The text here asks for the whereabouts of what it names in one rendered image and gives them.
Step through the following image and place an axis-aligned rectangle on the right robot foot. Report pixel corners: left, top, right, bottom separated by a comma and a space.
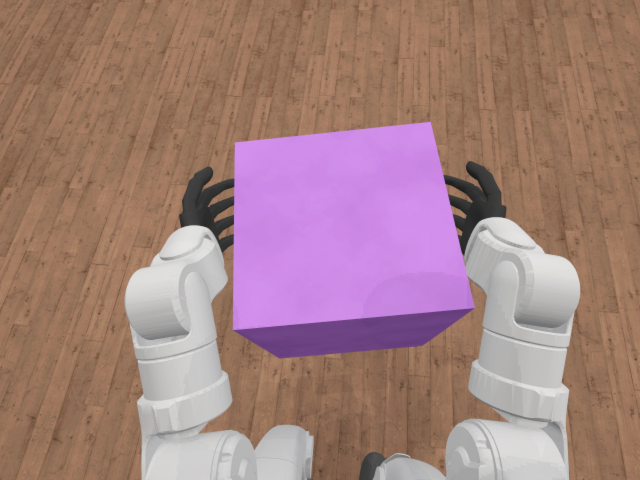
359, 452, 386, 480

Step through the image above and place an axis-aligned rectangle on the left robot forearm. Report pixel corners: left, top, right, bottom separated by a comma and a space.
125, 225, 233, 480

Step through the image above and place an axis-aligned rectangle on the robot left thigh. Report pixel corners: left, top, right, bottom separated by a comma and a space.
254, 425, 314, 480

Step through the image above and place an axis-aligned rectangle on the left robot upper arm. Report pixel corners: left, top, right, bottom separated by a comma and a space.
145, 430, 258, 480

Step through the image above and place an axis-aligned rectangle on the carton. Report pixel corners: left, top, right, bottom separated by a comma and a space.
233, 122, 475, 359

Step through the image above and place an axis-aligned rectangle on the robot left hand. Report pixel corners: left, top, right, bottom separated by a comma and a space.
179, 167, 234, 253

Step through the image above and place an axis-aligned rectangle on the robot right hand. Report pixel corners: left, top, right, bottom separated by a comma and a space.
443, 161, 506, 255

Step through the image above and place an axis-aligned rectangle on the right robot upper arm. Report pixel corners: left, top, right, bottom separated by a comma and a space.
445, 419, 568, 480

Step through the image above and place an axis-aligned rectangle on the right robot forearm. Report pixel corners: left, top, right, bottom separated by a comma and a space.
464, 217, 580, 480

